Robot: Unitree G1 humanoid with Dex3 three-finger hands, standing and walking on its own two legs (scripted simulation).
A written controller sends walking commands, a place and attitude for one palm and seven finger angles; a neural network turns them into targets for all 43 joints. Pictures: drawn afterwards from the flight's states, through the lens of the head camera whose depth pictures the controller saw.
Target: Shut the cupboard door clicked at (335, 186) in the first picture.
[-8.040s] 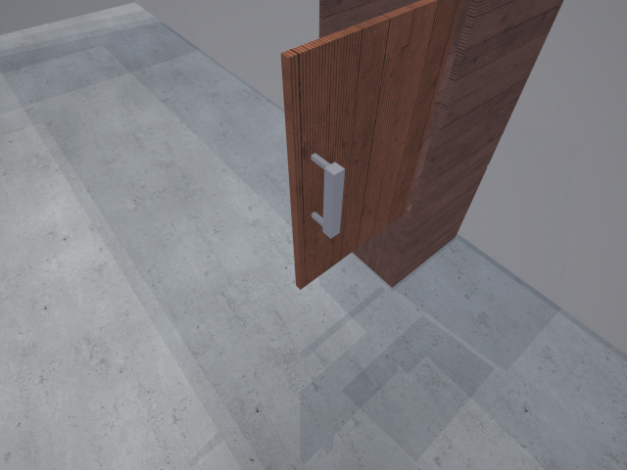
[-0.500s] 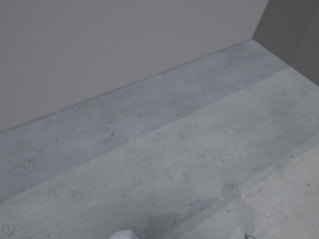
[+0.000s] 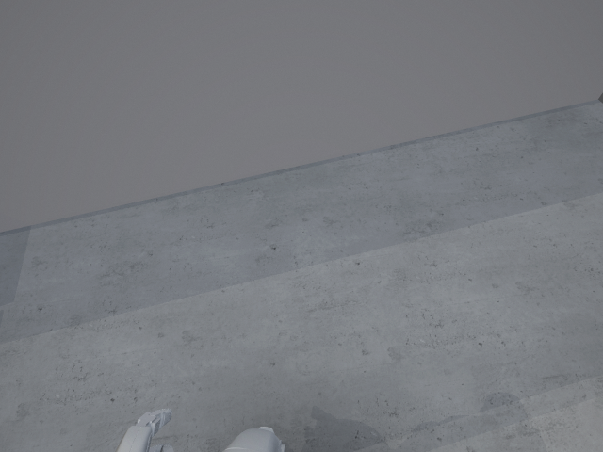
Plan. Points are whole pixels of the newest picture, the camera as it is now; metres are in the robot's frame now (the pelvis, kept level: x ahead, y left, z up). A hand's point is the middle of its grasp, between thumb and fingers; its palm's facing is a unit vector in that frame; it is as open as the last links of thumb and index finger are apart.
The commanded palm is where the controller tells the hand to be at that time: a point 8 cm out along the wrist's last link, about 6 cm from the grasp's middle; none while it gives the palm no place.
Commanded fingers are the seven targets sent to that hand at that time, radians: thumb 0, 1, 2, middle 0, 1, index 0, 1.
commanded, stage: walk to a spot facing it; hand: left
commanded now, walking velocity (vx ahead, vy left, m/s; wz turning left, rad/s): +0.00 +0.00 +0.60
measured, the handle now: out of the picture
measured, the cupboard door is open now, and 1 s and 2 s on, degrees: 91 91 91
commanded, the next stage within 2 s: none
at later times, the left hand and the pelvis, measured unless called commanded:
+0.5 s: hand out of the picture -0.01 +0.23 -0.17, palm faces +0.35 -0.90 -0.26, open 7.4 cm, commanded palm none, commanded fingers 0.00 0.90 0.90 -0.20 -0.30 -0.20 -0.30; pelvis +0.01 +0.01 +0.00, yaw +19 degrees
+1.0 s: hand out of the picture +0.00 +0.15 -0.14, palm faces +0.60 -0.77 -0.22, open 7.4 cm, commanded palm none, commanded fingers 0.00 0.90 0.90 -0.20 -0.30 -0.20 -0.30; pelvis +0.09 -0.02 +0.02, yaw +38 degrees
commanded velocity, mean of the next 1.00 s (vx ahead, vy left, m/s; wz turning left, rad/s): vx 0.13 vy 0.00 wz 0.60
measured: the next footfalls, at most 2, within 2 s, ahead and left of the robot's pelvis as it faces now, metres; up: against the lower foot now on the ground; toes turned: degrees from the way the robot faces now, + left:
left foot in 0.36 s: +0.02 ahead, +0.12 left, +0.00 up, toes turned +20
right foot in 0.78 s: +0.13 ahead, -0.12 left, +0.00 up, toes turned +25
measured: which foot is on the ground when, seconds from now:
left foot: up 0.00-0.34, down 0.36-0.78, up 0.80-1.00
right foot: down 0.00-0.36, up 0.38-0.76, down 0.78-1.00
